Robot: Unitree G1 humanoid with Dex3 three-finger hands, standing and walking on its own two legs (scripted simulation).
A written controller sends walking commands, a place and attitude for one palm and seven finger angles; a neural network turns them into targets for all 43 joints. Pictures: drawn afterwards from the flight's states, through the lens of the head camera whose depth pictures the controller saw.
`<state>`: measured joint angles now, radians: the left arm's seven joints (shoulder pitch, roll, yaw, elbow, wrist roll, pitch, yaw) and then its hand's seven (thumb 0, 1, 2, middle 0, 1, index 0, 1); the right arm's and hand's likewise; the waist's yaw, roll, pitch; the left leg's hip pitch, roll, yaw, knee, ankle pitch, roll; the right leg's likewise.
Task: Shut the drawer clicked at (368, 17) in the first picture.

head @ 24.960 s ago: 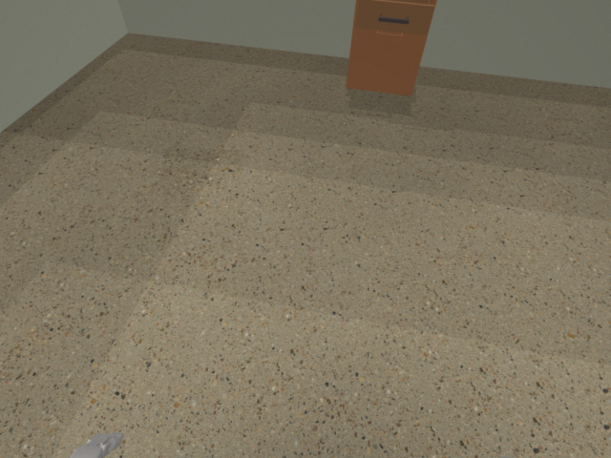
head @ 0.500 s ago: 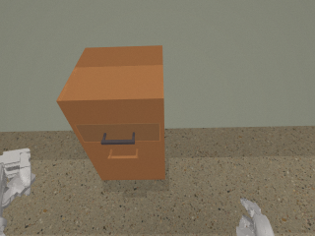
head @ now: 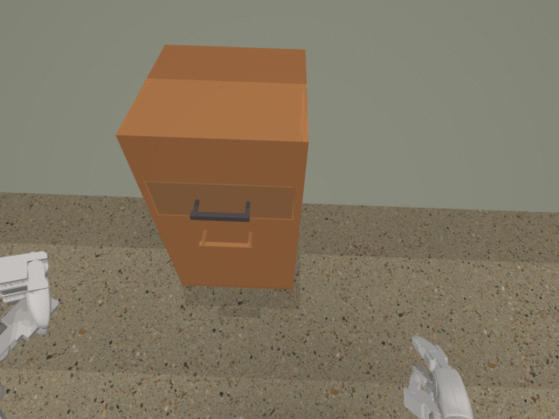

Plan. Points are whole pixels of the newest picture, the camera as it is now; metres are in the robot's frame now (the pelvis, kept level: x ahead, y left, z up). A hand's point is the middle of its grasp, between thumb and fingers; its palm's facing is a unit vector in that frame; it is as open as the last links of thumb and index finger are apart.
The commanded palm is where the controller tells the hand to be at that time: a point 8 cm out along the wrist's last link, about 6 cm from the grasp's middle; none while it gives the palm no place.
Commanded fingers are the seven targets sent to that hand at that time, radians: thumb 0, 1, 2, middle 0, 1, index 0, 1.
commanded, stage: step back with the hand held close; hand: left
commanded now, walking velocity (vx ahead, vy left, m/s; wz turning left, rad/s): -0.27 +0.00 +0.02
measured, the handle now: (221, 210) +0.64 +0.21 -0.24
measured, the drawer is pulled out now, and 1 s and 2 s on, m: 0.00 0.00 0.00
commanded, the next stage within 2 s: stop stepping back and stand still in 0.92 s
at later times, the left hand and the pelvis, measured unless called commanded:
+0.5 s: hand (55, 316) +0.18 +0.22 +0.17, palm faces +0.36 -0.79 -0.50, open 3.3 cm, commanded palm +0.10 +0.27 +0.19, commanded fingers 0.00 0.90 0.90 -1.40 -1.60 -1.40 -1.60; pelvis -0.03 -0.01 -0.01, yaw +0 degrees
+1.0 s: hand (59, 381) +0.13 +0.19 +0.18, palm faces +0.20 -0.84 -0.50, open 3.3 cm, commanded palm +0.05 +0.26 +0.19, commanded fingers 0.00 0.90 0.90 -1.40 -1.60 -1.40 -1.60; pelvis -0.09 -0.02 +0.00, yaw -2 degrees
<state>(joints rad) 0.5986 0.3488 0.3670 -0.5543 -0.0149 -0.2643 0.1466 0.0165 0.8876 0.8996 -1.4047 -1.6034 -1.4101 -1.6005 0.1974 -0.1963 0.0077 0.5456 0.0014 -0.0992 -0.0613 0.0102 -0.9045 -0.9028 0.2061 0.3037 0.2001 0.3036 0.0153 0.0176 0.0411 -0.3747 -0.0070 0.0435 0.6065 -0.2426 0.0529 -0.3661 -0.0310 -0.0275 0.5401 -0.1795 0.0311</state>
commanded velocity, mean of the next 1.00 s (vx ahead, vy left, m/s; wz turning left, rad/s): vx -0.39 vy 0.00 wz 0.01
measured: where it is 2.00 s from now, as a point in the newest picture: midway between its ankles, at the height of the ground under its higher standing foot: outside the picture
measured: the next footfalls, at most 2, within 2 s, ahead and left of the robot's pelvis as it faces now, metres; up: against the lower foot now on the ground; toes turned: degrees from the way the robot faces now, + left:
right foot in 0.86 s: -0.13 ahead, -0.13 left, +0.00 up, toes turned +2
left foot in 1.52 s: +0.00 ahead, +0.10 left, +0.00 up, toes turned -3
